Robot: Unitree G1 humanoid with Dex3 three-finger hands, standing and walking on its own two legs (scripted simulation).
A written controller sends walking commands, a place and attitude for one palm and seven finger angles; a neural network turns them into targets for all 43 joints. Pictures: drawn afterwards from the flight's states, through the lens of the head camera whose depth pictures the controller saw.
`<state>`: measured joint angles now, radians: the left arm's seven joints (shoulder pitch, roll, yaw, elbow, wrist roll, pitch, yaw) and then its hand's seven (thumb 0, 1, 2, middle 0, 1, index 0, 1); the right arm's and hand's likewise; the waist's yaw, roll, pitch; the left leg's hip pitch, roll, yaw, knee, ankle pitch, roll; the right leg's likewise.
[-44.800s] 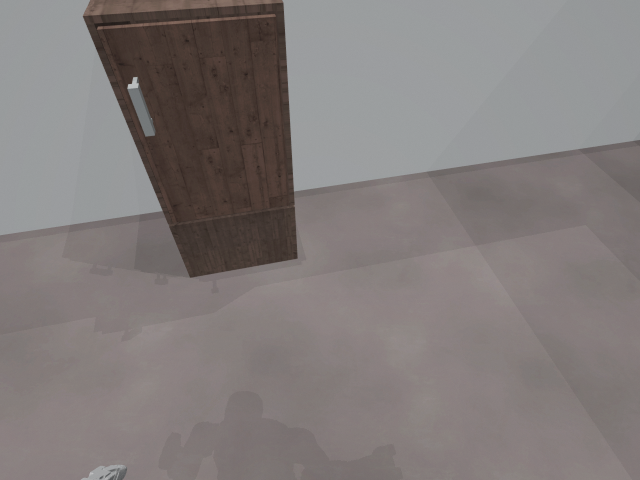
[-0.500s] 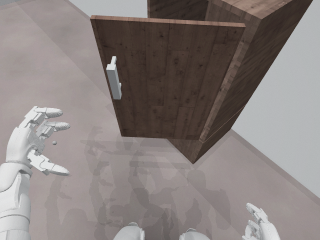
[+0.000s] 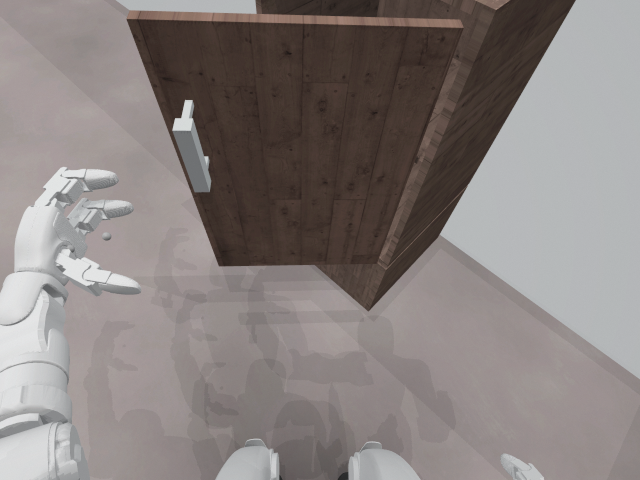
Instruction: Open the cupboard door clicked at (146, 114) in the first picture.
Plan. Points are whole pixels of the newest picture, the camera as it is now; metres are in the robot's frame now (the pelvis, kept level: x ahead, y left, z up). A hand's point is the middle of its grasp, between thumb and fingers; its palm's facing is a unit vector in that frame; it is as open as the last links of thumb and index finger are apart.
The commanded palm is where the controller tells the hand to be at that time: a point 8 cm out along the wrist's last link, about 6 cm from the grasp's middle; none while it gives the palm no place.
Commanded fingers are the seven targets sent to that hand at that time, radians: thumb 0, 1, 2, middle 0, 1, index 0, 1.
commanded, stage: move the hooked fingers beside the handle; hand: left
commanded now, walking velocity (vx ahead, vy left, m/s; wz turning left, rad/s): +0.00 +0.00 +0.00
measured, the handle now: (195, 147) +0.55 +0.18 +0.04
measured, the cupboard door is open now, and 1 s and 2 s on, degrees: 46 46 46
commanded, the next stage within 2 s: slide the fingers in behind the handle in 1.64 s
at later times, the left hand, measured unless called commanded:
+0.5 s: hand (129, 193) +0.46 +0.25 +0.05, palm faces +0.03 -1.00 -0.01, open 14.0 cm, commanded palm +0.44 +0.29 +0.05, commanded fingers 0.00 -0.50 0.30 -0.30 -1.20 -0.30 -1.20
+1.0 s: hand (147, 164) +0.51 +0.24 +0.05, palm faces +0.03 -1.00 -0.02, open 14.0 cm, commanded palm +0.49 +0.29 +0.04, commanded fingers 0.00 -0.50 0.30 -0.30 -1.20 -0.30 -1.20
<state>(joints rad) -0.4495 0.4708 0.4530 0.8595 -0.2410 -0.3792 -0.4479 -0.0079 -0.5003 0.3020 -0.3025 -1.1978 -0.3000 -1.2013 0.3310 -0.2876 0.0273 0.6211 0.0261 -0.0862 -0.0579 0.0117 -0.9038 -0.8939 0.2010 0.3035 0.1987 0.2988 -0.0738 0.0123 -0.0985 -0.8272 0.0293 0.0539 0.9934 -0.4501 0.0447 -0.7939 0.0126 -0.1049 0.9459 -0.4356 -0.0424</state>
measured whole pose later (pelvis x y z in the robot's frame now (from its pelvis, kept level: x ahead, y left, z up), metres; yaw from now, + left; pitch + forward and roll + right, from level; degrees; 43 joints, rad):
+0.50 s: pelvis +0.00 +0.01 -0.01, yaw -1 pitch +20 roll -3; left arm -0.72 0.54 0.45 1.09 -0.16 -0.42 -0.38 -0.01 -0.50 0.30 -0.30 -1.20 -0.30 -1.20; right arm 0.36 -0.29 0.03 0.63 0.01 0.01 -0.04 0.01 -0.90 -0.89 0.20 0.30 0.20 0.30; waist -0.12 0.01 -0.11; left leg -0.93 0.04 0.05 1.06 -0.47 0.06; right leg -0.89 0.02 -0.10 0.99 -0.44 -0.03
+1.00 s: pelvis +0.00 +0.01 -0.02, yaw -2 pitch +23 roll -4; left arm -0.88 0.64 0.49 1.21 -0.10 -0.39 -0.35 -0.01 -0.50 0.30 -0.30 -1.20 -0.30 -1.20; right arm 0.41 -0.29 0.05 0.61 -0.01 0.08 -0.02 0.01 -0.90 -0.89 0.20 0.30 0.20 0.30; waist -0.18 0.03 -0.10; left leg -1.02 0.06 0.06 1.09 -0.48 0.06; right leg -0.97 0.03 -0.10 1.01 -0.44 -0.03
